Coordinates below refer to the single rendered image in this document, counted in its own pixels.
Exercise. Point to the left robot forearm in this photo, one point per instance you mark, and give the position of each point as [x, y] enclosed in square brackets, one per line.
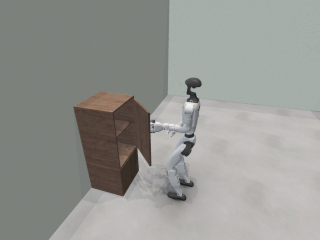
[177, 128]

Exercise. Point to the robot right hand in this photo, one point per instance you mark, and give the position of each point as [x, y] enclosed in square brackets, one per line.
[173, 133]

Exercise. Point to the left robot thigh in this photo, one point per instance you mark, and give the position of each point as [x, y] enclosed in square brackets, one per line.
[176, 156]

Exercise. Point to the handle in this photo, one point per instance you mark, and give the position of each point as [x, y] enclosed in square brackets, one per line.
[153, 121]

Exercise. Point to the robot left hand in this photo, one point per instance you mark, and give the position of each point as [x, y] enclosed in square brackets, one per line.
[157, 127]

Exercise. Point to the right robot foot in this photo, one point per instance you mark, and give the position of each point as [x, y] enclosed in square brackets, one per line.
[184, 183]

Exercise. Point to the cupboard door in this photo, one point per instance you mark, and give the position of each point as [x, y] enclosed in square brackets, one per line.
[142, 130]

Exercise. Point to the left robot upper arm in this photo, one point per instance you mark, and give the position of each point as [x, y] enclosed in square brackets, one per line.
[188, 116]

